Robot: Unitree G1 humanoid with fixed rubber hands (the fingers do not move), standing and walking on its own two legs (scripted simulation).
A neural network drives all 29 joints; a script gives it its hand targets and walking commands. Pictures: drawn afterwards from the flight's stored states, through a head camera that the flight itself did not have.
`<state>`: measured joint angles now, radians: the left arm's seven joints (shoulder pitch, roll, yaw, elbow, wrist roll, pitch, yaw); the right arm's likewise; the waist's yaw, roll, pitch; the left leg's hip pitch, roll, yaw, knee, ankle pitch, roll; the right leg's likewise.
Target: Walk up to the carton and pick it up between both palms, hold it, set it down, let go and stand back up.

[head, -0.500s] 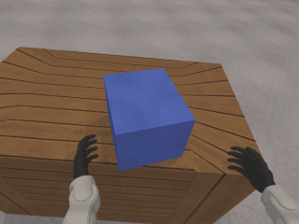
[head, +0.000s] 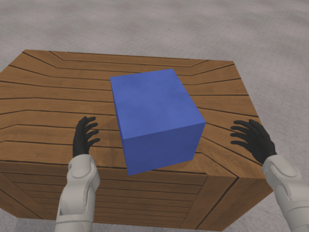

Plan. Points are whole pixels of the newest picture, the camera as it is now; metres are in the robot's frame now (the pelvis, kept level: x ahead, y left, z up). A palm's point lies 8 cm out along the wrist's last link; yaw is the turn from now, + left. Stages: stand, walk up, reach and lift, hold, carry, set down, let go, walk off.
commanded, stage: reach and lift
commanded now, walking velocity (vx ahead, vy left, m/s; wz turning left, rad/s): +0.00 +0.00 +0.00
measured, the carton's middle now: (151, 119) +0.45 +0.04 +0.01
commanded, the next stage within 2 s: none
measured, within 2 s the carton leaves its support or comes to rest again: neither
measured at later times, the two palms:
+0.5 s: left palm (77, 127) +0.32 +0.22 +0.12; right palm (247, 115) +0.39 -0.22 +0.11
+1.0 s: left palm (75, 104) +0.36 +0.22 +0.16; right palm (234, 88) +0.45 -0.18 +0.15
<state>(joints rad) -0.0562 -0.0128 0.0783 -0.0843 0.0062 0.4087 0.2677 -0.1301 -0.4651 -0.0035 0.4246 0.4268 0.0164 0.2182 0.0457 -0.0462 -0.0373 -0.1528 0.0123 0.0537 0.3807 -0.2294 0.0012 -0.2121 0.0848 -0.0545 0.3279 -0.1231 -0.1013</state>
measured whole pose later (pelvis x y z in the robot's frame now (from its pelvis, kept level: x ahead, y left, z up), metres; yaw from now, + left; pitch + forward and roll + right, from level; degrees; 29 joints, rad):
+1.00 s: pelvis +0.01 +0.00 +0.00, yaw +1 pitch +6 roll +0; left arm -0.59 0.05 0.21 0.13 -0.03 0.68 0.24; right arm -0.77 -0.50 0.06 0.75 0.40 0.25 0.15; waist 0.13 0.00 -0.07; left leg -0.25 0.02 0.04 0.35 -0.20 -0.01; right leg -0.30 0.09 -0.06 0.27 -0.09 -0.10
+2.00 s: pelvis +0.01 +0.01 +0.00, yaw +1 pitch +16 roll +0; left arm -0.67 -0.04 0.20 0.68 0.03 0.07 0.22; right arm -0.90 -0.40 0.06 1.16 0.28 -0.15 0.14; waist 0.18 0.03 -0.15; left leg -0.48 0.01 0.04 0.40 -0.21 0.01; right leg -0.51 0.08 -0.07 0.30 -0.08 -0.09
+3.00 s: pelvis +0.01 -0.02 +0.00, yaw +2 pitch +12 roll +1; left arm -0.77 -0.11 0.47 0.81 0.26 -0.03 0.17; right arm -0.93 -0.17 -0.23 1.15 -0.04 -0.11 0.03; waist 0.14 0.00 -0.08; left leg -0.39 0.02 0.02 0.35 -0.18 -0.03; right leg -0.43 0.10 -0.08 0.27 -0.07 -0.12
